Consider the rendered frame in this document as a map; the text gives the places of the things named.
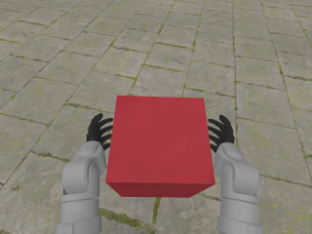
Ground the carton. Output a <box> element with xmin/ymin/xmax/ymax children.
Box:
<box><xmin>105</xmin><ymin>96</ymin><xmax>215</xmax><ymax>198</ymax></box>

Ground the left robot hand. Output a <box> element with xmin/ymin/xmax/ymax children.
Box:
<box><xmin>86</xmin><ymin>113</ymin><xmax>113</xmax><ymax>151</ymax></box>

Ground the right robot hand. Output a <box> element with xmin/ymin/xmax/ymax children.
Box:
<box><xmin>208</xmin><ymin>114</ymin><xmax>235</xmax><ymax>153</ymax></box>

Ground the right robot forearm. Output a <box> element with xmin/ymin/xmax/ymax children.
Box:
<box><xmin>213</xmin><ymin>142</ymin><xmax>263</xmax><ymax>234</ymax></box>

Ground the left robot forearm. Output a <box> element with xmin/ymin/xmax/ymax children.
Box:
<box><xmin>56</xmin><ymin>140</ymin><xmax>107</xmax><ymax>234</ymax></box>

